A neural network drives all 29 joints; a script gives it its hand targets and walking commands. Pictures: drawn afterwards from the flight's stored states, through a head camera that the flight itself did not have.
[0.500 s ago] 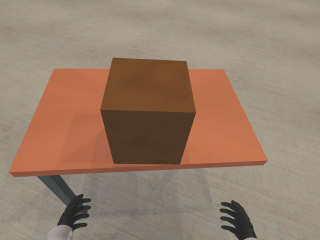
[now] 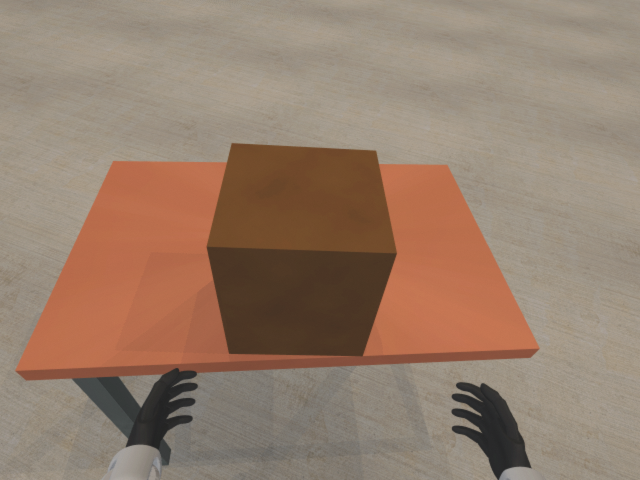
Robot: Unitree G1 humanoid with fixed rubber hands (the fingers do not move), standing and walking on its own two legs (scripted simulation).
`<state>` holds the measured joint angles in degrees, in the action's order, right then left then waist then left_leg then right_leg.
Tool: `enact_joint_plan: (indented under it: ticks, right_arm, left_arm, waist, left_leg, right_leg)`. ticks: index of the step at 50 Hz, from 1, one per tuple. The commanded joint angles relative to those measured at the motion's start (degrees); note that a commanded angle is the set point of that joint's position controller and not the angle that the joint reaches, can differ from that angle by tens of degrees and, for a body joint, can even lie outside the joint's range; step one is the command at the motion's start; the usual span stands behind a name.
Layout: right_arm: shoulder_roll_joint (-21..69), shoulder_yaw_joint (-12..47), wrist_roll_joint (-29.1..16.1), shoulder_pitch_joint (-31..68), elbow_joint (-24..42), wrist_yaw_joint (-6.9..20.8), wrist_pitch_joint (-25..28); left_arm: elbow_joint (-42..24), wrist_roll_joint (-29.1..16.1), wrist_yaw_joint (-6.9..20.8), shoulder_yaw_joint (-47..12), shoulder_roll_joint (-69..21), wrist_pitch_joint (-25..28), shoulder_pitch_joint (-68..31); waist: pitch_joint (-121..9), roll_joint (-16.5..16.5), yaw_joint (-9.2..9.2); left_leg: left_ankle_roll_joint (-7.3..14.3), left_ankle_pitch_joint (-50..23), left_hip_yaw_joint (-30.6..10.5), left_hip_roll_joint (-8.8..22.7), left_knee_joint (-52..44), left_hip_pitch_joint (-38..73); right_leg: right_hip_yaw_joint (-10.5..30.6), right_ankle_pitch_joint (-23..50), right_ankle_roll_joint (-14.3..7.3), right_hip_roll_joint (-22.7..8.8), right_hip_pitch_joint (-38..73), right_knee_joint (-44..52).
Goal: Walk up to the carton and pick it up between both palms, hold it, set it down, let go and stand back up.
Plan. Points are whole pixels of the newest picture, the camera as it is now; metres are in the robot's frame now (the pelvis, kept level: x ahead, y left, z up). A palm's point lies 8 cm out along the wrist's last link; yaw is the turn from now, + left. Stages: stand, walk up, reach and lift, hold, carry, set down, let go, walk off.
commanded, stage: reach and lift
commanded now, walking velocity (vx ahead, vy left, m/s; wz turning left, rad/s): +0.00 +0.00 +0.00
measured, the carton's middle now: (300, 255) +0.42 +0.06 +0.03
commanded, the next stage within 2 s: none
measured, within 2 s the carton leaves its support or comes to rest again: neither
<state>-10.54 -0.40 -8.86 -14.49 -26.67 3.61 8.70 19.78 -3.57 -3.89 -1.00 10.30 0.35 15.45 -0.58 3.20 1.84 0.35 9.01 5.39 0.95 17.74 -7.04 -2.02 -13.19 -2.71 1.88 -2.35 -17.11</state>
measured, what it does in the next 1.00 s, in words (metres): stands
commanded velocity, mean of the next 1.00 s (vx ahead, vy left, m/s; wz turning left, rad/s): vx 0.00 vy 0.00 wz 0.00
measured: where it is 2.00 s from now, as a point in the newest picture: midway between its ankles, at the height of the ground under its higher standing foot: outside the picture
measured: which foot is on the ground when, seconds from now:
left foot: down 0.00-1.00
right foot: down 0.00-1.00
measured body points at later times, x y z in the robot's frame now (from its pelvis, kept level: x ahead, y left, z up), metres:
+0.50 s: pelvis +0.00 -0.01 +0.00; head -0.02 +0.00 +0.45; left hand +0.24 +0.21 -0.01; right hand +0.24 -0.21 +0.00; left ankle +0.01 +0.11 -0.75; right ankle -0.04 -0.09 -0.75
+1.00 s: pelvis -0.01 -0.01 +0.00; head -0.02 +0.01 +0.45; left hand +0.31 +0.21 +0.07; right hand +0.32 -0.21 +0.08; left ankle +0.01 +0.11 -0.75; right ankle -0.04 -0.09 -0.75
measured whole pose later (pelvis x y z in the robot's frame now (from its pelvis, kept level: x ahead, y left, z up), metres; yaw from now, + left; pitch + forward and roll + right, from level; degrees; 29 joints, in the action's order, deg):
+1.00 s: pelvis -0.01 -0.01 +0.00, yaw -1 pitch -1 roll +1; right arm -15.7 3.2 -18.2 13.0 -22.0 -3.2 -5.3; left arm 13.1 -6.0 -1.7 7.2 10.2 -15.9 -10.8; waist -1.6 2.5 0.9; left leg -0.2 7.1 5.2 1.2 16.0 -8.3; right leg -0.6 -12.0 -3.3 2.6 -5.2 -17.8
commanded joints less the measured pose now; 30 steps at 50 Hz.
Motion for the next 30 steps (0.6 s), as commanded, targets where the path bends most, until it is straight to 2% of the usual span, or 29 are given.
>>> enact_joint_plan:
  ticks: [1,8,14,17,20,23,27,30]
  right_arm:
    - [-6.61,-2.17,-0.94,3.46,8.50,-0.53,2.65]
    - [-5.91,-1.29,-1.87,6.06,11.24,-1.49,3.28]
    - [-5.84,-0.45,-2.81,7.80,11.57,-2.53,4.72]
    - [-5.47,0.05,-2.65,10.47,11.66,-2.99,5.41]
    - [-4.84,0.40,-3.04,12.61,11.33,-3.29,6.20]
    - [-4.33,0.63,-3.23,16.06,9.06,-3.68,6.37]
    - [-5.30,1.24,-4.06,20.19,8.00,-4.48,5.98]
    - [-6.40,1.61,-4.99,23.70,7.59,-5.02,4.53]
  left_arm:
    - [-9.54,-0.53,0.05,1.41,4.25,3.35,-4.39]
    - [-9.72,-1.87,0.11,1.70,5.11,6.25,-7.17]
    - [-9.24,-2.21,0.82,2.18,4.86,8.65,-9.03]
    - [-7.08,-2.84,1.21,2.45,5.52,10.32,-11.58]
    - [-6.94,-3.76,0.99,2.23,5.80,12.54,-14.27]
    - [-3.33,-4.30,1.08,2.12,5.89,14.09,-17.58]
    - [-2.23,-4.71,1.36,2.17,6.57,14.00,-21.42]
    - [-2.11,-4.48,1.54,3.39,6.91,11.70,-24.16]
  waist:
    - [-3.43,-2.60,-0.42]
    - [-3.03,-2.19,0.06]
    - [-4.47,-2.45,-0.47]
    - [-3.99,-1.32,-0.49]
    - [-4.91,-2.43,-0.69]
    - [-4.60,-1.85,-1.10]
    - [-7.06,-1.66,-1.51]
    - [-8.38,-1.40,-1.17]
  left_leg:
    - [-1.34,-16.39,-4.42,-0.33,1.42,15.42]
    - [-0.92,-14.17,-4.33,-0.40,1.43,13.64]
    - [-0.80,-15.52,-4.55,-0.44,1.85,13.98]
    - [-0.40,-13.03,-4.60,-0.57,1.89,12.32]
    - [-0.09,-10.70,-4.58,-0.50,1.81,10.84]
    - [0.32,-9.04,-4.79,-0.34,1.74,9.37]
    - [0.33,-9.71,-5.12,-0.62,1.74,9.88]
    - [0.34,-11.16,-5.39,-0.63,1.81,10.04]
  right_leg:
    - [3.52,12.28,1.25,-1.73,-13.98,5.20]
    - [4.03,11.77,1.88,-2.09,-13.77,4.34]
    - [4.62,16.21,2.43,-2.47,-12.27,3.36]
    - [4.75,14.35,2.64,-2.65,-12.96,3.11]
    - [5.27,13.10,2.63,-3.09,-12.52,2.54]
    - [5.85,13.30,3.05,-3.49,-12.34,2.07]
    - [5.92,15.38,3.56,-3.47,-11.11,1.40]
    - [5.76,17.60,3.71,-3.16,-10.21,1.03]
